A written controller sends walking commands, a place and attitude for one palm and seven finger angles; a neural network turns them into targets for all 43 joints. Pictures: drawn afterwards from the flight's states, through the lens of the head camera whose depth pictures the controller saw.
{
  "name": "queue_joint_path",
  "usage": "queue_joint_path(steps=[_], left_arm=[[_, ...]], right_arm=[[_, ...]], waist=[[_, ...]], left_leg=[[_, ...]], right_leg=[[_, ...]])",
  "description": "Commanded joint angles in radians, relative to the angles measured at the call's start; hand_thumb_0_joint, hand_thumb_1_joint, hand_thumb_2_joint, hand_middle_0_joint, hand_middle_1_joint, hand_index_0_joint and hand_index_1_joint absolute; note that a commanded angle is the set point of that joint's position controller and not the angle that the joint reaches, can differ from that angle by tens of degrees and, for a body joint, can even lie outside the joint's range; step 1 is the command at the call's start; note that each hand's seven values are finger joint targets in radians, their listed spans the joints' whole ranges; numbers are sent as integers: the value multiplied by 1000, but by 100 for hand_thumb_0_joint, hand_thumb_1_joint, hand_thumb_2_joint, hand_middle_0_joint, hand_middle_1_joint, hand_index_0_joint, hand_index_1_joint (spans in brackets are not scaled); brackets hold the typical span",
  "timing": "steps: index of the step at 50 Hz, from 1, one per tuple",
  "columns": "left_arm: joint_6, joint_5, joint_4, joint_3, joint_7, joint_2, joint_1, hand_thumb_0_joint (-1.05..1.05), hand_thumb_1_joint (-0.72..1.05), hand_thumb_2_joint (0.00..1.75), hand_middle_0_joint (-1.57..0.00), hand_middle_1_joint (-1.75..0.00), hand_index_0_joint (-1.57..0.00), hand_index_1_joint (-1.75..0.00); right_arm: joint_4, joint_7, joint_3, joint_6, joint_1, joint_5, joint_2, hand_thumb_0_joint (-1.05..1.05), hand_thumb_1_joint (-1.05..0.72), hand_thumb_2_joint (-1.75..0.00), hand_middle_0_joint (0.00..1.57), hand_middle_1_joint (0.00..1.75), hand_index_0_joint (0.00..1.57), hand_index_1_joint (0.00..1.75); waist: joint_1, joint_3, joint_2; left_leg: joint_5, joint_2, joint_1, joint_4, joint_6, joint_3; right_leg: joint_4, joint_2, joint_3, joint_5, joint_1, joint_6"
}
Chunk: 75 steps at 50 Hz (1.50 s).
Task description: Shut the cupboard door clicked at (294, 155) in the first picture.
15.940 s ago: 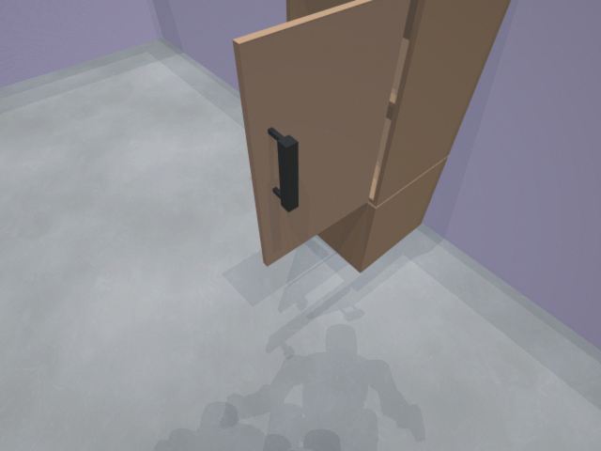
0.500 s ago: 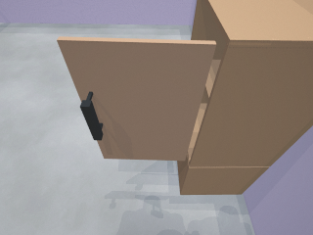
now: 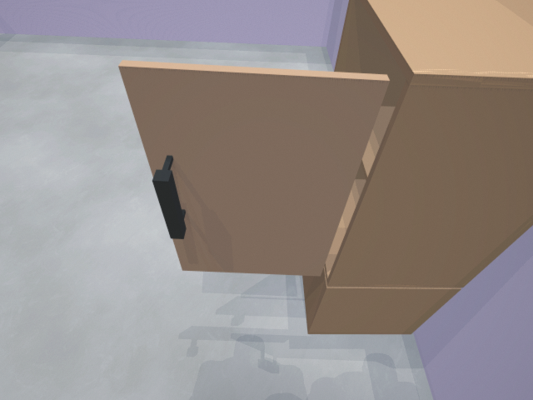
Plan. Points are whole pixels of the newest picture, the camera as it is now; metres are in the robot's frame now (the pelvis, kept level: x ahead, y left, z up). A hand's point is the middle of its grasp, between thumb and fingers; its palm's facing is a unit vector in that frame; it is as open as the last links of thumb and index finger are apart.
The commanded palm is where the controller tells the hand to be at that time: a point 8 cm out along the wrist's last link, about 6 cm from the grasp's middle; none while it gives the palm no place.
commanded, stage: look again from close up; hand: left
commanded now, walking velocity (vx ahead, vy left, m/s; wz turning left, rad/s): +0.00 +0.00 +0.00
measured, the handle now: (173, 198) +0.46 +0.21 +0.00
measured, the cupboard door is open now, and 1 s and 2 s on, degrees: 88 88 88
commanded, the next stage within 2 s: raise the hand and make a fist in 0.20 s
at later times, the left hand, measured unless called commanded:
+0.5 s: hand (146, 350) +0.19 +0.18 -0.02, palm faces +0.20 -0.98 -0.04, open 7.1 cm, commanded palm +0.11 +0.23 -0.06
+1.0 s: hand (162, 363) +0.18 +0.17 -0.05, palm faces -0.03 -1.00 -0.01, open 4.8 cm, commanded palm +0.14 +0.23 -0.04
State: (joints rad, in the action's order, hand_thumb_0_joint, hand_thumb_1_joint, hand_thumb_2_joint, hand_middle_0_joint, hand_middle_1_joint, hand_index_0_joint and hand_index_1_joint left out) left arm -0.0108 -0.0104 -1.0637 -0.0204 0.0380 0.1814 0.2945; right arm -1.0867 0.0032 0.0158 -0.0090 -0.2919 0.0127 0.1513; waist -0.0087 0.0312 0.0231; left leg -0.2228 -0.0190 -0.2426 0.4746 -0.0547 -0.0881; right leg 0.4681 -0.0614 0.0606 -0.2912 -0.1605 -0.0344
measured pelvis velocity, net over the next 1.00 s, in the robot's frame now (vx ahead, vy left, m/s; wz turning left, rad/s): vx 0.00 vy -0.02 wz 0.06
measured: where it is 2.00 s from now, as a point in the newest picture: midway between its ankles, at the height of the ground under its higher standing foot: outside the picture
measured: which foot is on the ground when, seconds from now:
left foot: down 0.00-1.00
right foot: down 0.00-1.00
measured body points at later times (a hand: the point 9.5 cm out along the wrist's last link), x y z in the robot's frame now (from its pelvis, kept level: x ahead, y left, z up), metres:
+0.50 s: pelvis -0.01 +0.01 -0.02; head +0.00 +0.01 +0.43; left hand +0.18 +0.24 -0.01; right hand +0.12 -0.23 -0.12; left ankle +0.02 +0.08 -0.74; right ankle +0.01 -0.10 -0.74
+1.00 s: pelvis +0.00 -0.02 -0.10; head +0.06 -0.01 +0.35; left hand +0.18 +0.22 -0.04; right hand +0.22 -0.22 -0.17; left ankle +0.02 +0.08 -0.74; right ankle +0.01 -0.10 -0.74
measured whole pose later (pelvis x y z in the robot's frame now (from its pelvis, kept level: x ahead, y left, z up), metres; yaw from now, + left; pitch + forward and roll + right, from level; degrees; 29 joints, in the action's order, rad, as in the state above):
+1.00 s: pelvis +0.00 -0.02 -0.10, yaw +4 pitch +16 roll -3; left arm -0.36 0.29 0.08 0.11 -0.34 0.24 0.46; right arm -0.52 0.04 0.02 -0.21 -0.18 -0.04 0.19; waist 0.03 -0.16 -0.03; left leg -0.53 0.01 -0.97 1.22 -0.03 0.02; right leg 1.18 0.03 0.13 -0.56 -0.90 0.06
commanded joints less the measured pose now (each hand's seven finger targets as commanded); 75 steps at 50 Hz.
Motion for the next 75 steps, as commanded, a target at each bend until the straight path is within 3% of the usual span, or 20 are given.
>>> queue_joint_path(steps=[1, 14, 15, 16, 17, 18, 19, 21, 22, 23, 26, 28, 31, 35, 38, 41, 48, 59, 64, 75], left_arm=[[-11, -3, 21, 20, 4, 88, 65, 0, 90, 90, -20, -30, -20, -30], [-7, -7, -12, 17, 4, 78, 81, 0, 90, 90, -20, -30, -20, -30], [-18, -24, -26, 10, 38, 85, 86, 0, 90, 90, -20, -30, -20, -30], [-276, 108, 1698, 382, 55, 599, -757, 0, 90, 90, -20, -30, -20, -30], [-206, 124, 1409, 25, 65, 162, -39, 0, 90, 90, -22, -32, -22, -32], [-64, 166, 1287, -34, 66, -41, 235, 0, 90, 90, -24, -34, -24, -34], [-47, 171, 1207, -93, 70, -80, 131, 0, 90, 90, -25, -36, -25, -36], [-141, 167, 1081, -2, 37, -30, 84, 0, 90, 90, -29, -40, -29, -40], [-214, 181, 969, 30, 3, -40, 195, 0, 90, 90, -31, -42, -31, -42], [-293, 191, 883, 83, -50, -19, 320, 0, 90, 90, -33, -44, -33, -44], [-582, 246, 884, 108, -258, -9, 355, 0, 90, 90, -38, -50, -38, -50], [-662, 243, 843, 188, -345, 83, 368, 0, 90, 90, -42, -54, -42, -54], [-585, 291, 1080, 219, -363, 133, 308, 0, 90, 90, -47, -60, -47, -60], [-577, 308, 1433, 229, -275, 172, 133, 0, 90, 90, -55, -68, -55, -68], [-633, 297, 1528, 141, -266, 141, 36, 0, 90, 90, -60, -74, -60, -74], [-612, 295, 1413, 120, -328, 134, 85, 0, 90, 90, -66, -80, -66, -80], [-362, 335, 1316, 284, -374, 198, 265, 0, 90, 90, -79, -94, -79, -94], [-474, 330, 1329, 214, -339, 148, 203, 0, 90, 90, -99, -116, -99, -116], [-470, 318, 1403, 208, -312, 171, 175, 0, 90, 90, -108, -126, -108, -126], [-407, 299, 1353, 199, -277, 166, 134, 0, 90, 90, -128, -148, -128, -148]], right_arm=[[31, 12, -21, -22, -17, -3, 125, 0, -90, -90, 20, 30, 20, 30], [9, 16, -20, -22, 15, -5, 132, 0, -90, -90, 20, 30, 20, 30], [70, 13, -22, -23, 31, -12, 164, 0, -90, -90, 20, 30, 20, 30], [383, 85, -69, -210, -66, -32, 347, 0, -90, -90, 20, 30, 20, 30], [371, 103, 4, -303, 4, -83, 225, 0, -90, -90, 20, 30, 20, 30], [366, 78, -15, -338, 54, -52, 187, 0, -90, -90, 20, 30, 20, 30], [350, 52, -27, -360, 33, -61, 188, 0, -90, -90, 20, 30, 20, 30], [423, 17, -69, -372, 63, -40, 225, 0, -90, -90, 20, 30, 20, 30], [454, 6, -71, -368, 80, -30, 224, 0, -90, -90, 20, 30, 20, 30], [488, -9, -78, -360, 95, -31, 222, 0, -90, -90, 20, 30, 20, 30], [575, -32, -100, -328, 167, -10, 223, 0, -90, -90, 20, 30, 20, 30], [639, -38, -120, -306, 190, -27, 224, 0, -90, -90, 20, 30, 20, 30], [764, -25, -109, -274, 233, -51, 231, 0, -90, -90, 20, 30, 20, 30], [786, 17, -92, -280, 177, -49, 202, 0, -90, -90, 20, 30, 20, 30], [737, 34, -77, -302, 125, -37, 207, 0, -90, -90, 20, 30, 20, 30], [697, 47, -76, -311, 111, -40, 215, 0, -90, -90, 20, 30, 20, 30], [735, 60, -77, -247, 134, -62, 180, 0, -90, -90, 20, 30, 20, 30], [729, 55, -75, -243, 103, -49, 198, 0, -90, -90, 20, 30, 20, 30], [748, 57, -72, -246, 99, -53, 211, 0, -90, -90, 20, 30, 20, 30], [766, 50, -57, -213, 80, -54, 222, 0, -90, -90, 20, 30, 20, 30]], waist=[[12, 12, -25], [12, 43, -30], [7, 66, -82], [-181, -367, -117], [-25, -520, -413], [1, -396, -363], [-44, -166, -181], [-62, 51, -32], [-41, 44, 90], [8, -5, 91], [45, -103, 247], [71, -112, 167], [96, -249, -20], [37, -343, -125], [-39, -361, -93], [-58, -337, -69], [53, -455, -22], [9, -374, -6], [22, -390, -94], [4, -322, -70]], left_leg=[[101, 118, 20, -119, 11, 137], [113, 122, 49, -151, 10, 138], [328, 147, 21, -16, 42, 134], [491, 111, 437, 4, 69, 223], [555, 143, 543, -11, 113, 244], [512, 136, 352, -108, 158, 253], [307, 123, 137, -102, 127, 236], [-86, 61, -108, 22, 94, 217], [-178, 37, -217, 95, 84, 200], [-145, 12, -279, 165, 83, 168], [-189, -3, -521, 392, 89, 113], [-235, -10, -639, 477, 74, 100], [-319, -17, -615, 459, 51, 106], [-286, 1, -579, 538, 25, 127], [-185, 19, -558, 610, 13, 150], [-149, 25, -606, 659, 13, 150], [-12, 16, -601, 600, 21, 141], [-37, 23, -559, 541, 27, 148], [-53, 26, -463, 475, 29, 161], [-83, 35, -412, 398, 40, 184]], right_leg=[[-81, -54, -66, 97, -25, 55], [-109, -61, -59, 109, -26, 41], [-84, -63, -81, 151, -81, 44], [108, 66, 55, 320, -132, 39], [269, 86, 39, 6, -222, 57], [307, 80, 24, -80, -241, 58], [296, 56, 13, -96, -313, 46], [144, 57, 45, -78, -395, 61], [131, 60, 56, -123, -442, 64], [161, 60, 45, -148, -447, 75], [344, 51, -17, -270, -584, 83], [404, 40, -102, -324, -610, 94], [439, 52, -111, -385, -600, 87], [428, 62, -157, -380, -639, 78], [477, 83, -131, -233, -692, 71], [486, 80, -130, -153, -696, 59], [463, 53, -155, 85, -441, 19], [478, 69, -79, 15, -538, 48], [481, 88, -27, -45, -566, 71], [437, 100, 7, -46, -553, 72]])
